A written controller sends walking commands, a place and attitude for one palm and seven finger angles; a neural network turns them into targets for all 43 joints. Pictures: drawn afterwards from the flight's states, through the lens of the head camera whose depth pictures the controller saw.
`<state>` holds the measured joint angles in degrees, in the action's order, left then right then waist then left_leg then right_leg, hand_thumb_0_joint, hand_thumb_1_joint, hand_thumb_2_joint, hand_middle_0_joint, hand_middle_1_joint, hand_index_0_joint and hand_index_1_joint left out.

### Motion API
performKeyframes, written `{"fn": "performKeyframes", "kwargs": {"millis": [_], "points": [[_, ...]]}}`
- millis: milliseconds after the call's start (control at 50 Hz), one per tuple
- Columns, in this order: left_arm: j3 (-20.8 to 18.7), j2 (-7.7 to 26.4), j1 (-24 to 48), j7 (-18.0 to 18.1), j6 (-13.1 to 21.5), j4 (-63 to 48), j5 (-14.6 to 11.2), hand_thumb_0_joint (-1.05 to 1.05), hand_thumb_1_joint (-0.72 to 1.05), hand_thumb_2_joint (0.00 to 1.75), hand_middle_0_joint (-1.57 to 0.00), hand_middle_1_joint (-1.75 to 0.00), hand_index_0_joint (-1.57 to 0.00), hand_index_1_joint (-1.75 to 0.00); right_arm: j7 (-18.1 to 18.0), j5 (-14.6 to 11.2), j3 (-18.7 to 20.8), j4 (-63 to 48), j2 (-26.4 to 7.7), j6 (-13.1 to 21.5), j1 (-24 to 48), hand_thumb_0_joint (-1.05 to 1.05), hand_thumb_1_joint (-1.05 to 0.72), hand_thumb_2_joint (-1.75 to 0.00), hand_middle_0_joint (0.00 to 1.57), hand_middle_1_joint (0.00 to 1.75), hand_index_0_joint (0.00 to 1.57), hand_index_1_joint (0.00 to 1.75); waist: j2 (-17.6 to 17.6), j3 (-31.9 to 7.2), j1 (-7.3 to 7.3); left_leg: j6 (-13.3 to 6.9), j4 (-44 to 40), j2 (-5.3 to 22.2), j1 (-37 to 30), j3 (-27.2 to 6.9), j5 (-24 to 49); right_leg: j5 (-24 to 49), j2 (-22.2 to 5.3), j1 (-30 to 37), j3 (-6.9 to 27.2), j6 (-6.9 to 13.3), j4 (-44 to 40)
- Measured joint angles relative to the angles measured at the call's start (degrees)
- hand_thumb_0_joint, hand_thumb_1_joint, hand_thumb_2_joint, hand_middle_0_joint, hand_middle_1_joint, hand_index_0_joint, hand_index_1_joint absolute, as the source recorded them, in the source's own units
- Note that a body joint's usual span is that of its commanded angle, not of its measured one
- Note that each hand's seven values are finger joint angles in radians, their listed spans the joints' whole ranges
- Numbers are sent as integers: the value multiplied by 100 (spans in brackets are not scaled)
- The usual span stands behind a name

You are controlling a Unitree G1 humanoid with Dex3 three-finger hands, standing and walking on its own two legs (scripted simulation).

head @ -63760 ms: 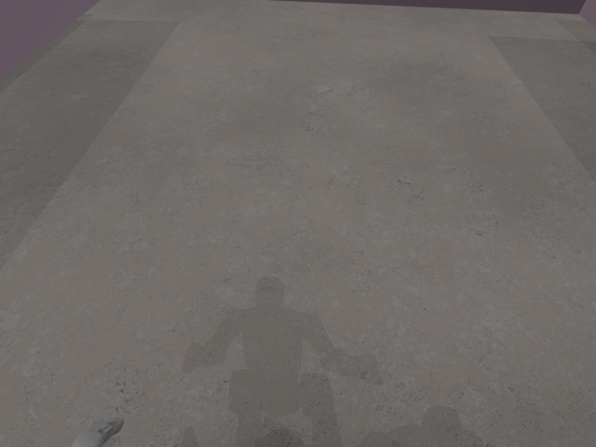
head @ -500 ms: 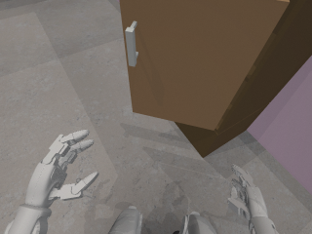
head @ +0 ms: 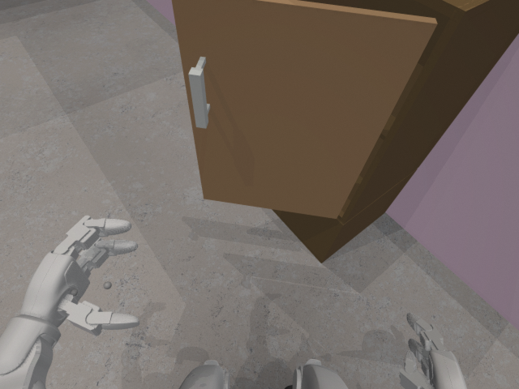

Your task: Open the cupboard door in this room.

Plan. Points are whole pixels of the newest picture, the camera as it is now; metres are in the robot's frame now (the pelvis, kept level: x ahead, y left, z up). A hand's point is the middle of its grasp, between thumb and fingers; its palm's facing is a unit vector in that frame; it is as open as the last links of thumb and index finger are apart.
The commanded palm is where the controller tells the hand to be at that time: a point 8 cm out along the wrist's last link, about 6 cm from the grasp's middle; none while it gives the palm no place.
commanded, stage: raise the hand with hooked fingers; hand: left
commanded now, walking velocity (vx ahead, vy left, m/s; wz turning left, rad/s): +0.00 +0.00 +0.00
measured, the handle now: (202, 93) +0.62 +0.15 +0.07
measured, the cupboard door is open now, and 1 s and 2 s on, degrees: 44 44 44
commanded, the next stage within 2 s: move the hooked fingers beside the handle in 0.98 s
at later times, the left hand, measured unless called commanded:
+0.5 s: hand (63, 226) +0.31 +0.28 +0.09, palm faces -0.06 -1.00 -0.06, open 13.9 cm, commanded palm +0.28 +0.32 +0.09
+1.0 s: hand (74, 232) +0.30 +0.26 +0.09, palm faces -0.08 -0.99 -0.06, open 14.0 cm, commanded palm +0.27 +0.31 +0.09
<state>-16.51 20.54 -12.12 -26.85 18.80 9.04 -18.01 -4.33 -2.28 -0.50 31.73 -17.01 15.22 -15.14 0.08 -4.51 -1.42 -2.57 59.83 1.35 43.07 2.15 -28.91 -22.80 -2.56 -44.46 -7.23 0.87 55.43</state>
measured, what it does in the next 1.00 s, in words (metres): stands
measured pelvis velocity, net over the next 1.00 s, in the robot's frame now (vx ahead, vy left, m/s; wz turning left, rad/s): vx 0.01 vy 0.00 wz -0.01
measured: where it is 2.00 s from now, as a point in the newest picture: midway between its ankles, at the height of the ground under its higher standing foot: outside the picture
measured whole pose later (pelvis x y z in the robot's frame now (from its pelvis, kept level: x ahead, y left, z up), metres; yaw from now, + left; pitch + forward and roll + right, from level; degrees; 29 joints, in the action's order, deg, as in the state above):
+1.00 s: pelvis +0.01 +0.00 +0.02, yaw -1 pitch +11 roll -2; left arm -25.5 25.7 1.9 -35.0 16.6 24.2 -20.9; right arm -3.5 -1.8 -2.9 30.9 -16.2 11.9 -16.4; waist -0.7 -4.1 -1.0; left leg -2.1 52.8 1.7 37.0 2.6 -26.6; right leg -20.5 -1.6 -38.8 -6.7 1.1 48.6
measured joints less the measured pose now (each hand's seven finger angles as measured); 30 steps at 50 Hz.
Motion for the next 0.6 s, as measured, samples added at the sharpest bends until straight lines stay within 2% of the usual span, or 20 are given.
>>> {"fn": "performKeyframes", "kwargs": {"millis": [140,280,360,440,520,600], "points": [[-341,126,298,98,-34,65,-154,0,-36,36,-29,-112,-29,-111,80,24,-125,-171,131,-7,81,1,-90,-90,20,30,20,30,-17,-62,61,2,-241,-8,-324,-35,25,34,16,358,-34,-25,-279],[-434,305,754,-311,-462,715,-84,-1,-46,32,-29,-118,-30,-117,69,28,-289,-195,155,-126,139,1,-90,-90,21,30,20,30,-116,29,150,-20,-377,-31,-407,-34,68,77,6,450,-32,-47,-421],[-570,355,941,-460,-355,798,-156,-1,-48,31,-30,-119,-30,-119,45,59,-318,-100,182,-142,83,1,-90,-90,21,30,20,30,-93,62,176,-13,-454,-19,-474,-13,78,96,27,503,-11,-48,-494],[-790,480,1260,-590,-248,1040,-257,-1,-49,30,-30,-120,-30,-119,37,61,-324,1,168,-192,8,1,-90,-90,21,30,20,30,-71,62,152,1,-504,-9,-519,-18,83,99,41,547,-15,-40,-544],[-942,663,1568,-787,-437,1494,-285,-1,-49,30,-30,-120,-30,-120,32,34,-296,30,98,-273,-52,1,-90,-90,21,30,20,30,-83,63,92,4,-573,-2,-533,-8,113,131,54,554,-5,-34,-611],[-916,688,1532,-914,-541,1551,-286,-1,-49,30,-30,-120,-30,-120,73,36,-213,-14,18,-287,-137,1,-90,-90,21,30,20,30,-100,42,43,-1,-678,5,-556,45,162,188,70,548,46,-40,-699]]}}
